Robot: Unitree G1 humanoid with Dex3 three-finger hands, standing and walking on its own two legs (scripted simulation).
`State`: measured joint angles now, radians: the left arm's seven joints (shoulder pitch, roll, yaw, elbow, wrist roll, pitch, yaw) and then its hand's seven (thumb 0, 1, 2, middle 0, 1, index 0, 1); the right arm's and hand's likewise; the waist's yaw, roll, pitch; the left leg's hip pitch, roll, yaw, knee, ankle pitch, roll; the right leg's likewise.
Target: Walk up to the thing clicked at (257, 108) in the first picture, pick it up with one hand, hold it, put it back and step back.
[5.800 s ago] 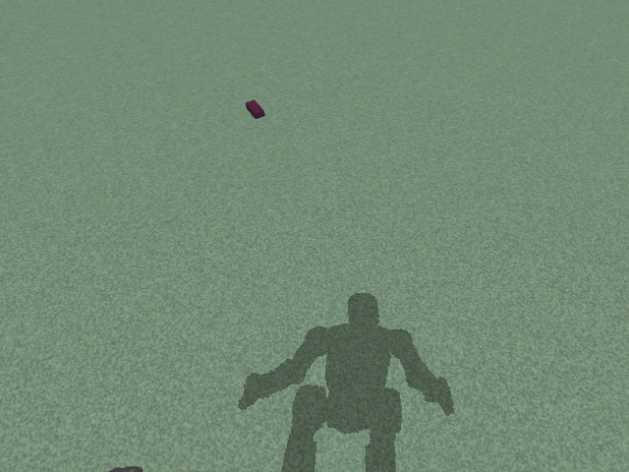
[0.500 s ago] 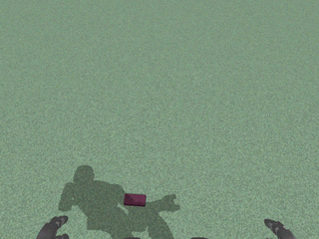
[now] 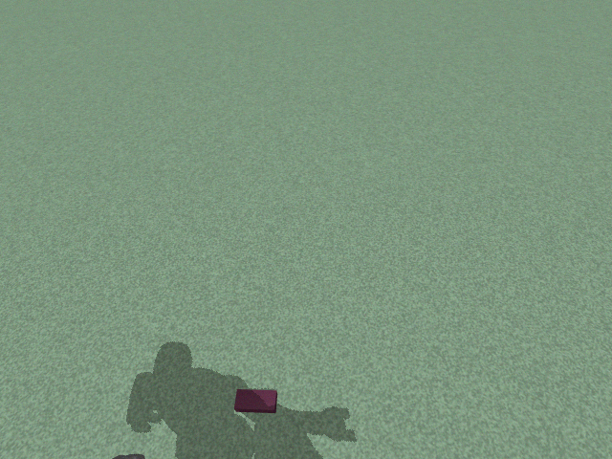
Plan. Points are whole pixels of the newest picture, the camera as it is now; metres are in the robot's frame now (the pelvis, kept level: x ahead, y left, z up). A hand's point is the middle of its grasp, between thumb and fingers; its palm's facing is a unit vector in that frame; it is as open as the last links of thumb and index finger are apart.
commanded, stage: walk up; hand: left
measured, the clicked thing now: (256, 401) +0.38 +0.21 -0.76
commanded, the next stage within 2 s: stand in 1.10 s
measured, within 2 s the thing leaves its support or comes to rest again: neither
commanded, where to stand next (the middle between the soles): +0.07 +0.00 m, yaw +1 degrees
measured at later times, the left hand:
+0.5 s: hand out of the picture +0.12 +0.24 -0.15, palm faces -0.02 -0.94 -0.33, open 7.4 cm
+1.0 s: hand out of the picture +0.13 +0.24 -0.15, palm faces -0.04 -0.94 -0.34, open 7.4 cm
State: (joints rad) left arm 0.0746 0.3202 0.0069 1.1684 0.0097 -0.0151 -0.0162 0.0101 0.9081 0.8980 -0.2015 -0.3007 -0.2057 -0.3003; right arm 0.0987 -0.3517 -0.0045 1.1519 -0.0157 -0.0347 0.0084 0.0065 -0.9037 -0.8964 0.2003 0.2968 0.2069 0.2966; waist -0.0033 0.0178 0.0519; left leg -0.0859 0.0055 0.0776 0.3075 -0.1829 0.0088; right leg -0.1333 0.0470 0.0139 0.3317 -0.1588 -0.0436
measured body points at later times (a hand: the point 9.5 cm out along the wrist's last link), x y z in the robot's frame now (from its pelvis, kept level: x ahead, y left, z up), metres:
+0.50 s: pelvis +0.02 +0.00 +0.00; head +0.03 -0.01 +0.45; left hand +0.13 +0.29 -0.13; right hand +0.10 -0.30 -0.14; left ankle -0.01 +0.11 -0.75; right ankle +0.01 -0.09 -0.75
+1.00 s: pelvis +0.03 +0.00 +0.00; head +0.04 -0.01 +0.45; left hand +0.13 +0.29 -0.13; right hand +0.11 -0.31 -0.14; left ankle -0.01 +0.11 -0.75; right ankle +0.01 -0.09 -0.75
